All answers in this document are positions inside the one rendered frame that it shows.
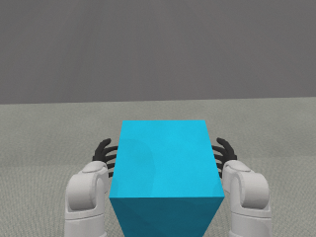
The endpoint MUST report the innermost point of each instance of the carton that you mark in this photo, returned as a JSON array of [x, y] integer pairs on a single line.
[[165, 181]]

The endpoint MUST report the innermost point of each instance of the right robot forearm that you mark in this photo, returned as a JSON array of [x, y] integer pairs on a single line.
[[250, 201]]

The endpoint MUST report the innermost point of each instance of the robot right hand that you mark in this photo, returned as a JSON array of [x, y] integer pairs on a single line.
[[227, 154]]

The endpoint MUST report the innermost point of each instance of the robot left hand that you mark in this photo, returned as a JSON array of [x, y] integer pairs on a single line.
[[101, 152]]

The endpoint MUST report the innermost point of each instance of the left robot forearm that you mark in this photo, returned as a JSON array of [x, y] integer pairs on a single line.
[[85, 201]]

